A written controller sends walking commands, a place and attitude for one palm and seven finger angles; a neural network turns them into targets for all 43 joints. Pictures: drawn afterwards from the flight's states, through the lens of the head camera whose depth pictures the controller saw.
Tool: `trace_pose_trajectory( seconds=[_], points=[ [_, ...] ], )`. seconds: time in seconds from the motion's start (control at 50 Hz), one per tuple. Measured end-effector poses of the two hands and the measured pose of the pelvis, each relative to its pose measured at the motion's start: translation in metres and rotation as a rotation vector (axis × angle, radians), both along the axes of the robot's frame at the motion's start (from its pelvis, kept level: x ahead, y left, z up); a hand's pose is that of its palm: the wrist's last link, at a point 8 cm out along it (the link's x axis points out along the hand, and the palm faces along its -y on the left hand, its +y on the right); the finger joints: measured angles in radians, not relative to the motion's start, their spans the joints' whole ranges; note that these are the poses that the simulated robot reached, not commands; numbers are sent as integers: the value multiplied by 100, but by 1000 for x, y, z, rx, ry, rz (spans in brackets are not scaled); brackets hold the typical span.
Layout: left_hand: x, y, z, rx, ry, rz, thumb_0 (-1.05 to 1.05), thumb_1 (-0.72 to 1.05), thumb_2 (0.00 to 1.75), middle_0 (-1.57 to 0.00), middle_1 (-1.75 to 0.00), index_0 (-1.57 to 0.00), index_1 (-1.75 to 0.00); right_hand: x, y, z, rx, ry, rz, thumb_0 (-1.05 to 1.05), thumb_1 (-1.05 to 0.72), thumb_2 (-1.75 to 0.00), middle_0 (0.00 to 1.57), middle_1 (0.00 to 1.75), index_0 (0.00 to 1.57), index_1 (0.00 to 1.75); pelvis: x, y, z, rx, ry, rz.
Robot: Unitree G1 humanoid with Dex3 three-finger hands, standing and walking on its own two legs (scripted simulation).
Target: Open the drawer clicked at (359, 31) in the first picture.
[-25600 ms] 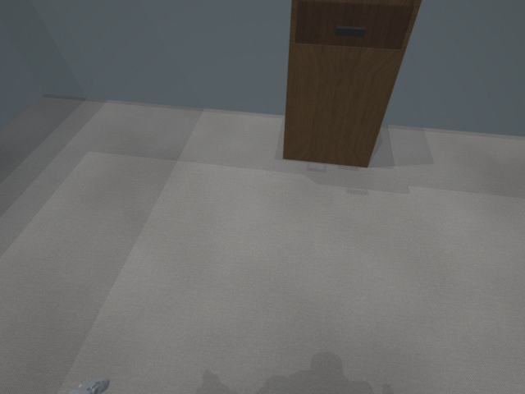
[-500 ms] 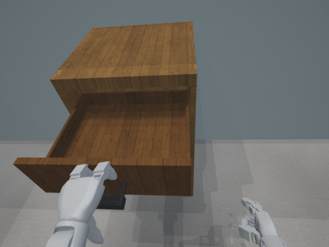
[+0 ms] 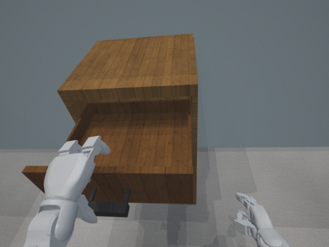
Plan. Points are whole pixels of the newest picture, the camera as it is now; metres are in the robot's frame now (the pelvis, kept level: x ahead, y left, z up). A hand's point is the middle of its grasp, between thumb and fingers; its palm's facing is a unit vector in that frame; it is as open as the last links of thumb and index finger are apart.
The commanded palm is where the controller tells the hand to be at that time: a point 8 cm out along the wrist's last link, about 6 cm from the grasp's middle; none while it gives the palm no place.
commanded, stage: lift the hand off the handle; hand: left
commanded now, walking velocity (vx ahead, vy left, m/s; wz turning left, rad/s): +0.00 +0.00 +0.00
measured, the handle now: (108, 200) +0.23 +0.20 -0.01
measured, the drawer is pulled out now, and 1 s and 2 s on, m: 0.30 0.30 0.30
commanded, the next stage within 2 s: draw the hand back to the body in 0.22 s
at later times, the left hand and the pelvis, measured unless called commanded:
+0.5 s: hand (82, 185) +0.20 +0.19 +0.13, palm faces +0.12 -0.16 -0.98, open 13.9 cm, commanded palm +0.16 +0.20 +0.19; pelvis -0.01 +0.00 +0.00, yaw +0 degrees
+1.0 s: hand (69, 186) +0.19 +0.22 +0.14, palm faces +0.19 -0.62 -0.76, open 13.8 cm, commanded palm +0.15 +0.25 +0.19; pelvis +0.00 +0.01 +0.00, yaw +1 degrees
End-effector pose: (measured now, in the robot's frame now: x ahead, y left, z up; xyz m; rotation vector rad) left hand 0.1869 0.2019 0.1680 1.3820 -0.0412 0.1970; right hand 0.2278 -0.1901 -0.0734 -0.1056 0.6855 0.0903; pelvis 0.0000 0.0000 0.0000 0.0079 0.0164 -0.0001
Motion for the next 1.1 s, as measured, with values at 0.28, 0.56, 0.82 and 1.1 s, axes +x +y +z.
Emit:
trace_pose_trajectory(
  seconds=[0.28,0.56,0.82,1.1],
  points=[
    [-10,-3,18,-6,11,-31,0,-49,30,-32,-120,-32,-120,-1,-2,7,17,-15,12,2,-91,-90,20,30,20,30,-3,0,3,-2,-18,-8],
    [-19,8,16,32,30,-30,0,-49,30,-32,-120,-32,-120,-9,0,4,-2,-9,19,2,-91,-90,20,30,20,30,-7,-2,3,-7,-24,-1],
    [-26,26,9,29,72,-17,0,-49,30,-32,-120,-32,-120,-11,-6,2,-49,2,1,2,-91,-90,20,30,20,30,-6,3,3,-11,-15,8],
    [-28,45,6,-923,-213,-47,-1,-41,33,-31,-114,-31,-114,-22,4,14,-92,-97,-62,2,-91,-90,20,30,20,30,8,8,5,-7,-52,18]
  ],
)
